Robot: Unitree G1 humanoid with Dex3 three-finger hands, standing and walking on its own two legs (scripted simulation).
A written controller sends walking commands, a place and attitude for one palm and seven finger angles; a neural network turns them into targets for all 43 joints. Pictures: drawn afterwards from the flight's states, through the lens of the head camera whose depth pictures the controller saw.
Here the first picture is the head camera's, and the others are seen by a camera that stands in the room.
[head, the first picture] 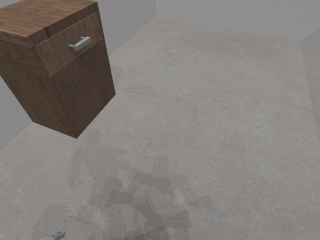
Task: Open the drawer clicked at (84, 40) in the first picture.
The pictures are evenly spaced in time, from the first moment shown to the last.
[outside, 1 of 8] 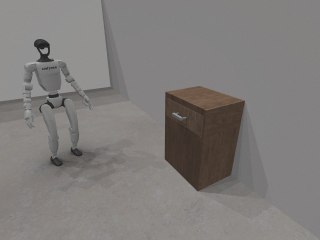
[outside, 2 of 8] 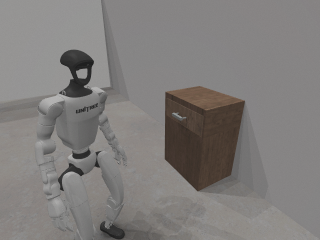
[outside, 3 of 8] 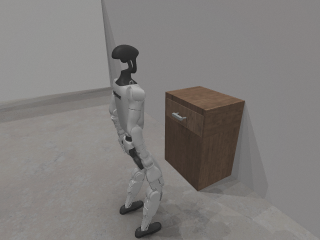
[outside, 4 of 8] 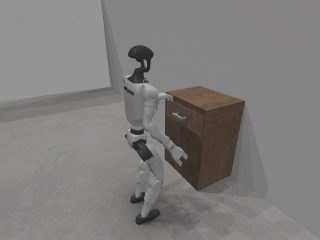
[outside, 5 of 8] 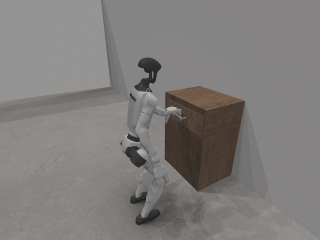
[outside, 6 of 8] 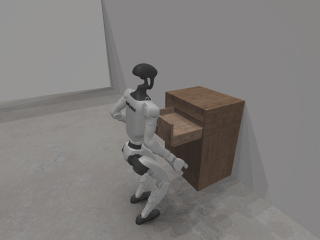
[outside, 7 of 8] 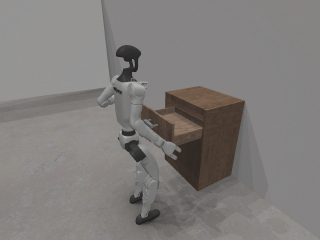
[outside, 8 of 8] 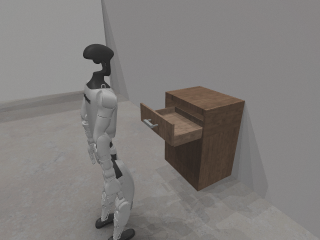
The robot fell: no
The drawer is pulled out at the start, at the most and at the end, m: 0.00 0.30 0.29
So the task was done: yes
